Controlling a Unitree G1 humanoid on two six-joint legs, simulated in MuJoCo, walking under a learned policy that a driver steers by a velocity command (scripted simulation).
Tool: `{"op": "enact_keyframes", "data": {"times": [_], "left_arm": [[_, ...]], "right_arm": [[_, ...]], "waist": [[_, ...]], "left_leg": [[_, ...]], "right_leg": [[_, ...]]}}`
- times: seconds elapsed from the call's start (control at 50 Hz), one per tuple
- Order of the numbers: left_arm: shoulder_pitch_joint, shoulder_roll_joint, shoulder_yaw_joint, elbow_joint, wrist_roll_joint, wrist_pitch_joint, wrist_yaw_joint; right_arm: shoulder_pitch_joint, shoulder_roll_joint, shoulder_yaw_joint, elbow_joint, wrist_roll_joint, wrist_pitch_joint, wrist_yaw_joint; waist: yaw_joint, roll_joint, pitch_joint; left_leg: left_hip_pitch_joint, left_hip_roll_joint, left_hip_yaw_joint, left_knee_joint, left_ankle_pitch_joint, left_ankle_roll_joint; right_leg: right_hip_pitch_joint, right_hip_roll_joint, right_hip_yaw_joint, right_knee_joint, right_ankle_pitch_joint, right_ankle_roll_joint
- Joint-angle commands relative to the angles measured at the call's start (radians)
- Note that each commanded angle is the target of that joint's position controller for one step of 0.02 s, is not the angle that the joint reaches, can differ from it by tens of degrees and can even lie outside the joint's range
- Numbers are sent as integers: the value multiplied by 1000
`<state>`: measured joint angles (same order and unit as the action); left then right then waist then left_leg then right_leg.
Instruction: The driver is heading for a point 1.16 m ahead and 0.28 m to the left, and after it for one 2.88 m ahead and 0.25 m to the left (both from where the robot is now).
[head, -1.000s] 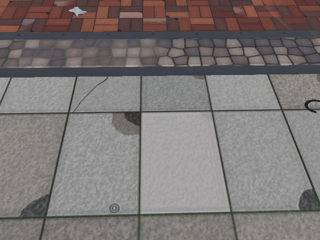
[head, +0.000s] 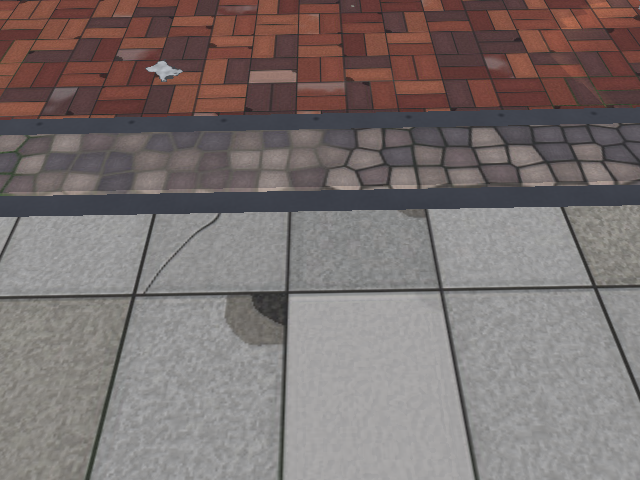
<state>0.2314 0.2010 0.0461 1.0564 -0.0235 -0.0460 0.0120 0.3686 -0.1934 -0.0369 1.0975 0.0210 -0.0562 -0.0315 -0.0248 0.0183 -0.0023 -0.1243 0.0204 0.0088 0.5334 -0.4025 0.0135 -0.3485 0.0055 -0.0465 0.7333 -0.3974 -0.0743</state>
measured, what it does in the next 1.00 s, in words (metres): walks ahead: left foot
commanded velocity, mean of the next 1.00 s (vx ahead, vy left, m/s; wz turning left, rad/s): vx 0.44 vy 0.00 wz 0.00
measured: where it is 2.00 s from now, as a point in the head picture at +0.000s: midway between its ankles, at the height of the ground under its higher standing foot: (305, 271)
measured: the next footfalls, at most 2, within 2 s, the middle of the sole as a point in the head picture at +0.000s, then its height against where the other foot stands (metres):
left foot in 0.58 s outside the picture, level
right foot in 1.18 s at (376, 377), level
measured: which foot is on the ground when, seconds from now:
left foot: down 0.00-0.08, up 0.10-0.56, down 0.58-1.00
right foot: down 0.00-0.58, up 0.60-1.00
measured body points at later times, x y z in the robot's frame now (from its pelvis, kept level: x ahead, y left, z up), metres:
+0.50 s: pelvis +0.19 -0.01 +0.00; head +0.22 -0.01 +0.45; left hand +0.10 +0.23 -0.14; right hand +0.41 -0.23 -0.10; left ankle +0.39 +0.13 -0.69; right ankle +0.04 -0.11 -0.73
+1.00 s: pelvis +0.47 +0.04 +0.02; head +0.49 +0.05 +0.46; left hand +0.65 +0.29 -0.10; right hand +0.45 -0.21 -0.13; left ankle +0.40 +0.12 -0.73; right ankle +0.68 -0.13 -0.67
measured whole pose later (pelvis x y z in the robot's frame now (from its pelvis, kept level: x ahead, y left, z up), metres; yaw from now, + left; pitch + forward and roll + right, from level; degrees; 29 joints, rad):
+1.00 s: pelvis +0.47 +0.04 +0.02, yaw +0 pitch +1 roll +1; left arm 0.06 0.24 0.07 0.91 -0.01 -0.08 0.00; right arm 0.38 -0.21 -0.04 1.03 0.00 -0.10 0.00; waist -0.07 -0.04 -0.01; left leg 0.00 -0.08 0.06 0.18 -0.21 0.07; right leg -0.70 -0.14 0.03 0.68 0.10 -0.02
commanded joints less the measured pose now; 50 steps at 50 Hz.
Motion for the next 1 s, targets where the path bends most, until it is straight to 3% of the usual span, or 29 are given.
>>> {"op": "enact_keyframes", "data": {"times": [0.02,0.06,0.08,0.1,0.12,0.14,0.16,0.18,0.22,0.26,0.34,0.44,0.5,0.54,0.56,0.58,0.6,0.62,0.64,0.66,0.68,0.7,0.72,0.74,0.78,0.84,0.92,1.0], "left_arm": [[-87,60,12,-76,-14,-54,-18],[89,82,36,2,-8,-51,-19],[225,130,56,35,-3,-48,-16],[353,244,83,50,-5,-49,-16],[367,192,57,55,15,-62,-26],[257,141,35,27,17,-73,-25],[173,109,22,-3,16,-77,-30],[124,105,14,-20,16,-77,-35],[127,71,-1,-19,22,-68,-35],[183,88,-3,-4,26,-61,-24],[207,134,3,-12,30,-53,-2],[265,144,14,3,13,-50,4],[264,152,24,9,7,-41,7],[235,177,34,0,10,-34,6],[218,183,36,-5,14,-28,6],[203,168,29,-14,20,-22,5],[217,127,11,-40,37,-23,2],[345,-28,-27,-36,17,-48,-12],[247,78,-4,-43,-14,-76,-14],[144,135,11,-82,-32,-90,-14],[95,146,15,-95,-24,-93,-3],[80,141,25,-95,-6,-85,6],[110,121,28,-92,0,-70,7],[131,98,28,-87,-2,-56,8],[106,90,31,-100,-1,-39,11],[-29,109,39,-148,14,-33,12],[-158,93,34,-186,16,-42,-2],[-290,78,19,-223,7,-49,-21]], "right_arm": [[-5,-157,-33,-39,11,-24,7],[-58,-162,-34,-61,13,-19,14],[-99,-147,-28,-81,10,-23,15],[-91,-68,-11,-115,4,-37,12],[-114,-69,-11,-132,11,-51,13],[-126,-94,-19,-140,30,-60,21],[-129,-103,-21,-136,33,-64,28],[-135,-108,-29,-133,24,-66,26],[-135,-119,-45,-127,10,-55,27],[-160,-90,-44,-134,4,-40,32],[-343,-64,-30,-206,-2,-33,35],[-484,-76,-18,-255,9,-38,57],[-516,-93,-18,-281,10,-47,75],[-446,-132,-35,-274,10,-53,79],[-337,-166,-54,-246,9,-53,75],[-147,-210,-80,-188,11,-49,69],[38,-295,-101,-151,-2,-45,57],[85,-323,-98,-132,-17,-45,68],[32,-230,-72,-137,-10,-52,71],[-68,-186,-58,-154,-4,-59,70],[-166,-158,-46,-177,-10,-65,72],[-212,-131,-38,-180,-22,-71,77],[-222,-108,-30,-172,-33,-74,80],[-210,-98,-28,-160,-32,-73,80],[-171,-122,-29,-142,-28,-72,68],[-103,-164,-35,-126,-27,-67,44],[-33,-168,-32,-116,-20,-55,27],[48,-175,-32,-90,-11,-46,24]], "waist": [[25,119,178],[101,91,101],[161,-15,57],[180,-311,-9],[167,-292,-35],[111,-178,41],[81,-114,63],[59,-70,81],[39,-84,77],[42,-85,75],[69,-75,112],[96,-88,153],[78,-92,154],[25,-121,88],[-36,-137,13],[-123,-131,-94],[-162,13,-245],[-71,281,-403],[-97,182,-317],[-73,135,-169],[-33,24,-106],[1,1,-63],[37,26,-58],[50,42,-48],[58,44,-4],[32,17,46],[-4,27,58],[-49,26,88]], "left_leg": [[-48,275,-313,-278,-47,185],[-210,162,-171,-163,105,124],[-305,89,-71,63,248,78],[-520,-46,69,434,109,3],[-628,-59,-59,670,-132,15],[-706,11,-106,773,-77,49],[-701,58,-99,768,30,73],[-686,89,-86,709,116,82],[-604,116,-59,606,198,73],[-609,112,-26,543,242,47],[-631,96,-7,280,371,9],[-575,62,14,86,459,20],[-556,54,10,25,409,57],[-411,9,42,9,345,87],[-259,-30,70,15,322,108],[-8,-43,71,20,320,136],[315,173,-200,23,255,201],[565,382,-727,-176,-21,352],[493,345,-765,-268,-83,297],[349,322,-602,-276,-1,250],[181,293,-469,-296,142,228],[48,258,-370,-318,239,216],[-23,225,-306,-343,271,207],[-57,206,-266,-368,278,211],[-104,194,-209,-409,301,223],[-66,199,-180,-439,344,227],[-12,164,-103,-439,407,189],[81,174,-74,-424,408,179]], "right_leg": [[-132,-44,3,-93,-20,-32],[233,34,-52,-208,148,-17],[376,-52,96,-283,124,-49],[549,-283,515,-468,43,-177],[543,-400,784,-568,-5,-251],[486,-401,692,-549,-25,-224],[429,-348,552,-554,-2,-181],[382,-306,448,-572,69,-150],[330,-235,287,-590,250,-104],[331,-215,217,-597,382,-109],[300,-213,162,-633,416,-118],[329,-234,112,-649,390,-114],[418,-270,97,-598,465,-98],[449,-274,78,-492,732,-78],[440,-253,54,-357,916,-62],[348,-202,19,-135,960,-31],[92,-130,-13,220,611,4],[-239,63,85,541,-140,51],[-345,19,203,661,-148,22],[-405,-33,166,669,-59,2],[-348,-93,144,619,49,-3],[-290,-130,135,563,108,-3],[-224,-158,143,526,139,-8],[-201,-165,139,493,146,-7],[-227,-177,122,424,168,6],[-363,-186,114,268,306,42],[-377,-153,81,34,498,55],[-370,-116,48,-120,530,52]]}}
